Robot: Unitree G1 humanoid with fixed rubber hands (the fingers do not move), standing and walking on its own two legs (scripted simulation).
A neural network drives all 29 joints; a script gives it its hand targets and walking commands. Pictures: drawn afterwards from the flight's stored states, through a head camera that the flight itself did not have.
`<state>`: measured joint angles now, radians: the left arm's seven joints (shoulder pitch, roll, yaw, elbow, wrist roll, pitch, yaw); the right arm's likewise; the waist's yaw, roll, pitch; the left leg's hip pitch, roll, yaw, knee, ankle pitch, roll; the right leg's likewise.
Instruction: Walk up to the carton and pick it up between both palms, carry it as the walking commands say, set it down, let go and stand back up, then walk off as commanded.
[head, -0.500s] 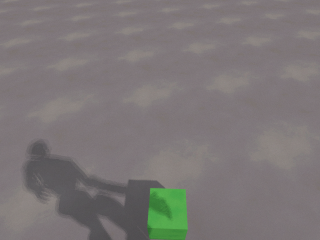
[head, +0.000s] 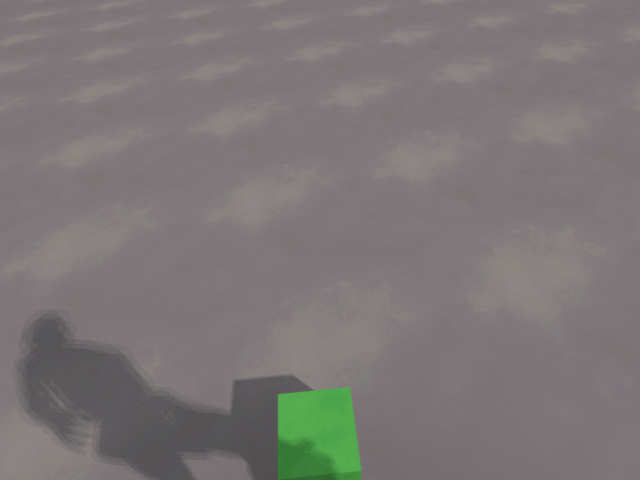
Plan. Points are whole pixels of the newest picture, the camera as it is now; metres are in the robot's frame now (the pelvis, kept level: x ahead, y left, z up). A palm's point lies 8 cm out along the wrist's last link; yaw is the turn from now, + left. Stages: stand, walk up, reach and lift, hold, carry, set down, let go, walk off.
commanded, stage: walk off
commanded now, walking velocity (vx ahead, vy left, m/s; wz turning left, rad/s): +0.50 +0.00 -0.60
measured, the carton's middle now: (318, 443) +0.39 +0.07 -0.67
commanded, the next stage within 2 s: stand in 0.04 s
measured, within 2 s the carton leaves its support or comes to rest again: rests again in 0.46 s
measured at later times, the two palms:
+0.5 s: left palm out of the picture +0.18 +0.17 -0.14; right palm out of the picture +0.16 -0.32 -0.14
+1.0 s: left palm (215, 473) +0.19 +0.19 -0.14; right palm out of the picture +0.14 -0.28 -0.14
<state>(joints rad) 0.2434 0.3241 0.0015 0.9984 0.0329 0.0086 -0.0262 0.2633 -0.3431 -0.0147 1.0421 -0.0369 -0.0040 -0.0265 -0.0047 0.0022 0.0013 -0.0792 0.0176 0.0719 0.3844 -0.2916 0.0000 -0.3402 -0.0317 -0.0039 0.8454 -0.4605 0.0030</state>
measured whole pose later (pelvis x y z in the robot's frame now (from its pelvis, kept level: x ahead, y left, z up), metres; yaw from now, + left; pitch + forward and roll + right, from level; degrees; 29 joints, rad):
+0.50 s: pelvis +0.13 -0.07 +0.00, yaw -7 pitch -1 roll +0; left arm 0.28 0.19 -0.01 0.99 0.02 -0.01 0.02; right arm 0.19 -0.22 0.00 1.01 -0.02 0.01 -0.03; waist 0.01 0.02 0.04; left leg -0.27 0.06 0.06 0.53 -0.19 -0.05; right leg -0.14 0.03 -0.06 0.47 -0.31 -0.04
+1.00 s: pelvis +0.17 -0.05 +0.00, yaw -7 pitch -1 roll +0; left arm 0.29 0.19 0.00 1.11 0.01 0.00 0.05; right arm 0.27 -0.18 0.01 1.11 -0.01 0.00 -0.05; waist -0.01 -0.01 0.03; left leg -0.14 0.01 0.09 0.39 -0.23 0.02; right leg -0.02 -0.02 -0.03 0.34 -0.29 0.01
